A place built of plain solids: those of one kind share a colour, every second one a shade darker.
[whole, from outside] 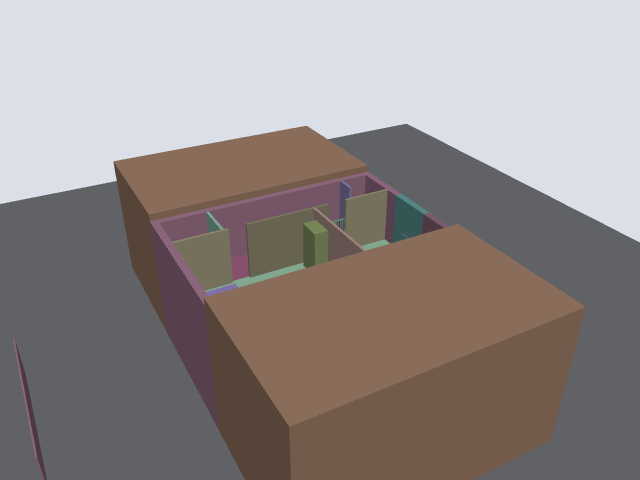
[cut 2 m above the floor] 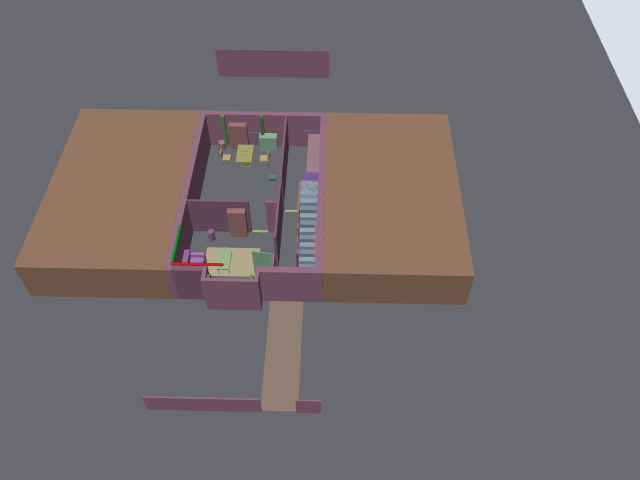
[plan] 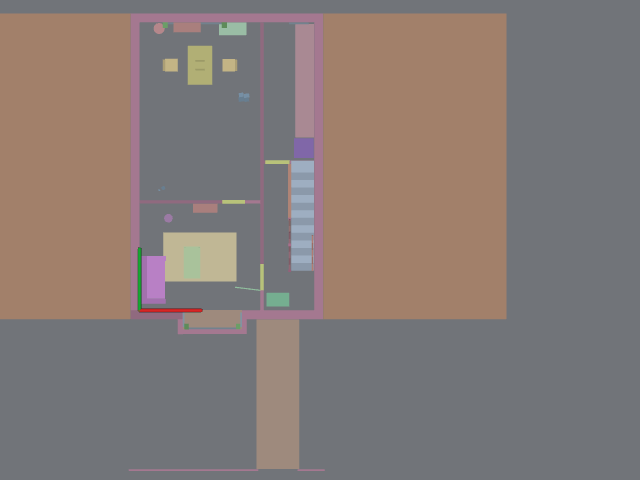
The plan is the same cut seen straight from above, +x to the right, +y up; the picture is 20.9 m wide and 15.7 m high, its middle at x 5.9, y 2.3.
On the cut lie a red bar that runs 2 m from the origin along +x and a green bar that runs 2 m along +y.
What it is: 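A mid-terrace two-storey house, 5.7 m wide inside and 9.4 m deep; a hall 1.65 m wide with a straight stair of 15 risers of 200 mm on goings of 247 mm; a front room and a back room; a bay window at the front; upstairs three bedrooms and a bathroom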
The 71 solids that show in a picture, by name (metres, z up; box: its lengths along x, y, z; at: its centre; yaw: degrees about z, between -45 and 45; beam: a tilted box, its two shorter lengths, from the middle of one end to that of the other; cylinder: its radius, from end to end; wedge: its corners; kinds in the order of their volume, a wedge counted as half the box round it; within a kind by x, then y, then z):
{
 "neighbour_house_1": {"box": [6.0, 10.01, 5.78], "at": [-3.29, 4.71, 2.84]},
 "neighbour_house_2": {"box": [6.0, 10.01, 5.78], "at": [9.0, 4.71, 2.84]},
 "wall_1": {"box": [0.29, 10.01, 5.48], "at": [-0.15, 4.71, 2.69]},
 "wall_2": {"box": [1.7, 0.29, 5.48], "at": [0.56, -0.15, 2.69]},
 "wall_3": {"box": [0.16, 0.78, 3.16], "at": [1.33, -0.39, 1.53]},
 "wall_4": {"box": [2.7, 0.12, 2.91], "at": [1.35, 3.55, 1.41]},
 "wall_5": {"box": [4.24, 0.06, 1.05], "at": [1.76, -5.22, 0.47]},
 "wall_6": {"box": [2.26, 0.16, 3.16], "at": [2.38, -0.7, 1.53]},
 "wall_7": {"box": [6.3, 0.29, 5.48], "at": [2.85, 9.57, 2.69]},
 "wall_8": {"box": [6.42, 0.06, 1.85], "at": [2.85, 15.41, 0.88]},
 "wall_9": {"box": [0.16, 0.78, 3.16], "at": [3.43, -0.39, 1.53]},
 "wall_10": {"box": [0.5, 0.12, 2.91], "at": [3.69, 3.55, 1.41]},
 "wall_11": {"box": [0.12, 0.65, 2.91], "at": [4.0, 0.33, 1.41]},
 "wall_12": {"box": [0.12, 7.9, 2.91], "at": [4.0, 5.47, 1.41]},
 "wall_13": {"box": [2.65, 0.29, 5.48], "at": [4.67, -0.15, 2.69]},
 "wall_14": {"box": [0.9, 0.06, 1.05], "at": [5.61, -5.22, 0.47]},
 "wall_15": {"box": [0.29, 10.01, 5.48], "at": [5.85, 4.71, 2.69]},
 "tread_1": {"box": [0.75, 3.49, 0.22], "at": [5.33, 3.04, 0.09]},
 "tread_2": {"box": [0.75, 3.24, 0.42], "at": [5.33, 3.17, 0.19]},
 "tread_3": {"box": [0.75, 3.0, 0.62], "at": [5.33, 3.29, 0.29]},
 "tread_4": {"box": [0.75, 2.75, 0.82], "at": [5.33, 3.41, 0.39]},
 "tread_5": {"box": [0.75, 2.5, 1.02], "at": [5.33, 3.54, 0.49]},
 "tread_6": {"box": [0.75, 2.26, 1.22], "at": [5.33, 3.66, 0.59]},
 "tread_7": {"box": [0.75, 2.01, 1.42], "at": [5.33, 3.78, 0.69]},
 "tread_8": {"box": [0.75, 1.76, 1.62], "at": [5.33, 3.91, 0.79]},
 "tread_9": {"box": [0.75, 1.52, 1.82], "at": [5.33, 4.03, 0.89]},
 "tread_10": {"box": [0.75, 1.27, 2.02], "at": [5.33, 4.15, 0.99]},
 "tread_11": {"box": [0.75, 1.02, 2.22], "at": [5.33, 4.28, 1.09]},
 "tread_12": {"box": [0.75, 0.77, 2.42], "at": [5.33, 4.4, 1.19]},
 "tread_13": {"box": [0.75, 0.53, 2.62], "at": [5.33, 4.52, 1.29]},
 "tread_14": {"box": [0.75, 0.38, 2.82], "at": [5.33, 4.7, 1.39]},
 "upper_floor_rooms_1": {"box": [4.07, 9.43, 0.14], "at": [2.03, 4.71, 2.93]},
 "ground_1": {"box": [1.94, 0.63, 0.5], "at": [2.38, -0.31, -0.25]},
 "ground_2": {"box": [1.4, 4.9, 0.5], "at": [4.52, -2.74, -0.25]},
 "landing_wall_1": {"box": [0.12, 2.06, 2.57], "at": [4.0, 1.03, 4.15]},
 "landing_wall_2": {"box": [0.12, 3.65, 2.57], "at": [4.0, 4.69, 4.15]},
 "landing_wall_3": {"box": [0.12, 2.17, 2.57], "at": [4.0, 8.33, 4.15]},
 "front_wall_over_bay_1": {"box": [1.94, 0.29, 2.57], "at": [2.38, -0.15, 4.15]},
 "bed_1": {"box": [1.33, 2.0, 0.5], "at": [2.54, 8.42, 3.2]},
 "wardrobe_bed_1": {"box": [1.02, 0.6, 2.05], "at": [3.22, 3.91, 3.98]},
 "bedrooms_wall_1": {"box": [3.94, 0.12, 2.57], "at": [1.97, 3.55, 4.15]},
 "upper_floor_back_1": {"box": [1.65, 4.67, 0.14], "at": [4.89, 7.09, 2.93]},
 "shelf_1": {"box": [0.9, 0.32, 1.57], "at": [1.55, 9.26, 0.73]},
 "shelf_2": {"box": [0.8, 0.3, 1.65], "at": [2.15, 3.34, 0.78]},
 "sofa_1": {"box": [0.24, 1.56, 0.83], "at": [0.12, 0.99, 0.36]},
 "sofa_2": {"box": [0.86, 0.16, 0.65], "at": [0.43, 0.29, 0.28]},
 "sofa_3": {"box": [0.86, 0.16, 0.65], "at": [0.43, 1.69, 0.28]},
 "sofa_4": {"box": [0.65, 1.24, 0.37], "at": [0.51, 0.99, 0.24]},
 "fridge_freezer_1": {"box": [0.65, 0.65, 1.85], "at": [5.38, 5.31, 0.88]},
 "stair_bulkhead_1": {"box": [0.11, 1.76, 2.91], "at": [4.9, 3.91, 1.4]},
 "bath_wall_1": {"box": [1.65, 0.12, 2.57], "at": [4.88, 7.46, 4.15]},
 "dresser_1": {"box": [0.9, 0.42, 0.92], "at": [3.05, 9.21, 0.41]},
 "box_wall_1": {"box": [0.8, 0.12, 2.57], "at": [5.31, 1.27, 4.15]},
 "laid_rug_front_room_1": {"box": [2.4, 1.6, 0.06], "at": [1.97, 1.74, -0.02]},
 "curtains_curtains_1": {"box": [0.17, 0.19, 2.27], "at": [0.84, 9.33, 1.19]},
 "curtains_curtains_2": {"box": [0.17, 0.19, 2.27], "at": [2.77, 9.33, 1.19]},
 "worktop_1": {"box": [0.62, 3.71, 0.04], "at": [5.4, 7.51, 0.88]},
 "meeting_table_1": {"box": [0.8, 1.28, 0.07], "at": [1.98, 8.02, 0.7]},
 "door_leaf_front_room_1": {"box": [0.83, 0.04, 2.05], "at": [3.53, 0.7, 0.97], "yaw": -6.9},
 "coffee_table_1": {"box": [0.54, 1.05, 0.07], "at": [1.71, 1.56, 0.36]},
 "plant_pot_1": {"cylinder": 0.18, "from": [0.64, 9.22, 0.0], "to": [0.64, 9.22, 0.38]},
 "slotfit_front_seat_1": {"cylinder": 0.14, "from": [0.94, 3.01, -0.05], "to": [0.94, 3.01, 0.57]},
 "laid_doormat_1": {"box": [0.75, 0.45, 0.06], "at": [4.52, 0.35, -0.02]},
 "threshold_1": {"box": [0.74, 0.13, 0.07], "at": [3.07, 3.55, -0.01]},
 "threshold_2": {"box": [0.13, 0.86, 0.06], "at": [4.0, 1.09, -0.02]},
 "threshold_3": {"box": [0.8, 0.13, 0.07], "at": [4.51, 4.85, -0.01]},
 "side_chair_1": {"box": [0.42, 0.42, 0.04], "at": [1.04, 8.02, 0.43]},
 "side_chair_2": {"box": [0.42, 0.42, 0.04], "at": [2.92, 8.02, 0.43]},
 "window_board_1": {"box": [1.86, 0.06, 0.024], "at": [1.81, 9.39, 0.92]},
 "window_board_2": {"box": [1.6, 0.06, 0.024], "at": [2.38, -0.59, 0.92]},
 "window_board_3": {"box": [0.66, 0.06, 0.024], "at": [5.21, 9.39, 1.07]}
}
